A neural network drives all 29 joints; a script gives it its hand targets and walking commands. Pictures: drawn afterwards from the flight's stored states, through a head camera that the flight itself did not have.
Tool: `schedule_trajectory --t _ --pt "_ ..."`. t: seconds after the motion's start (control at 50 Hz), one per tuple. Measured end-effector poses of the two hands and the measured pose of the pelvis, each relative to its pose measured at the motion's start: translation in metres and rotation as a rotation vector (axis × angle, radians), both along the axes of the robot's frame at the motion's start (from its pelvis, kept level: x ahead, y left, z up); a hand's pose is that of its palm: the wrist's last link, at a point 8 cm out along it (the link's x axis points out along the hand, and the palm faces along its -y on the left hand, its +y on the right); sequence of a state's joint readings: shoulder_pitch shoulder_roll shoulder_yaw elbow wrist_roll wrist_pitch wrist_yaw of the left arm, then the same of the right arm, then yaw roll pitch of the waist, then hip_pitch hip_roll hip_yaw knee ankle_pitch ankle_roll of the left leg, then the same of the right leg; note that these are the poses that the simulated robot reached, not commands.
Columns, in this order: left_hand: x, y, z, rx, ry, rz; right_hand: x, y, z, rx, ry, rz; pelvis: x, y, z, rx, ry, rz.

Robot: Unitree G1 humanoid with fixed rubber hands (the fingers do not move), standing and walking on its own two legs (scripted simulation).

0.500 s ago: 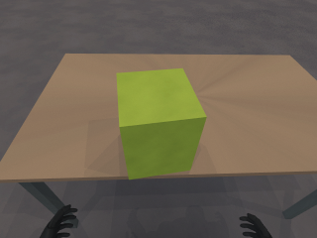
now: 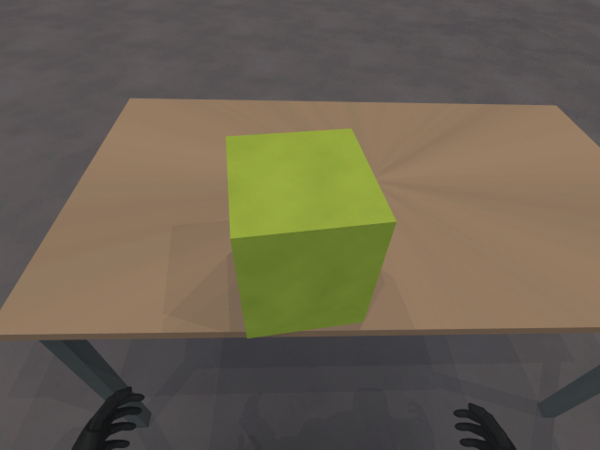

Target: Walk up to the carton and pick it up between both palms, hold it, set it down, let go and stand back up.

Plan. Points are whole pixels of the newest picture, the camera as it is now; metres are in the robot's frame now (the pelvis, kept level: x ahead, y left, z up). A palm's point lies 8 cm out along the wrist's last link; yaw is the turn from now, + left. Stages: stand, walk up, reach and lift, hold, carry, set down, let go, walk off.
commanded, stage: walk up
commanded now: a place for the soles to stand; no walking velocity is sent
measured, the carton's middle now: (298, 234) +0.44 +0.01 +0.04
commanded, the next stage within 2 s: none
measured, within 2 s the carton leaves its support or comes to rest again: neither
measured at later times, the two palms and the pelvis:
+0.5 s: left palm out of the picture +0.15 +0.27 -0.07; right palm out of the picture +0.14 -0.27 -0.07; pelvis +0.00 -0.01 +0.00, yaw +1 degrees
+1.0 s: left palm out of the picture +0.14 +0.27 -0.07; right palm out of the picture +0.15 -0.27 -0.07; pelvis +0.00 -0.01 +0.00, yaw +2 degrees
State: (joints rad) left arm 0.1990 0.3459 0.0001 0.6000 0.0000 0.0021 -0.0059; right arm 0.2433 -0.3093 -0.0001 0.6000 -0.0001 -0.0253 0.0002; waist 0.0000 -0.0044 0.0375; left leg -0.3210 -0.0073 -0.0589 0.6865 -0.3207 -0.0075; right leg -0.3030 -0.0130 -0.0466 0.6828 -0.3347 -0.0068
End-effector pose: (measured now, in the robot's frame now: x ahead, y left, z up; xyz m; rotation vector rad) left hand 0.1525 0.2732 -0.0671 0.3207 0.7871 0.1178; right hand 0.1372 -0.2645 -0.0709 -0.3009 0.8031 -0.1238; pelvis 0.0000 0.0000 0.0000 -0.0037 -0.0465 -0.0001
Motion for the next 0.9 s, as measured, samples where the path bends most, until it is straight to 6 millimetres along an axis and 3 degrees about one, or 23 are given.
schedule_trajectory --t 0.9 --pt "-0.008 0.0 -0.001 0.007 0.016 0.037 0.012 -0.006 -0.001 -0.01 0.018 0.038 0.004 -0.008 0.0 -0.001 0.009 0.037"
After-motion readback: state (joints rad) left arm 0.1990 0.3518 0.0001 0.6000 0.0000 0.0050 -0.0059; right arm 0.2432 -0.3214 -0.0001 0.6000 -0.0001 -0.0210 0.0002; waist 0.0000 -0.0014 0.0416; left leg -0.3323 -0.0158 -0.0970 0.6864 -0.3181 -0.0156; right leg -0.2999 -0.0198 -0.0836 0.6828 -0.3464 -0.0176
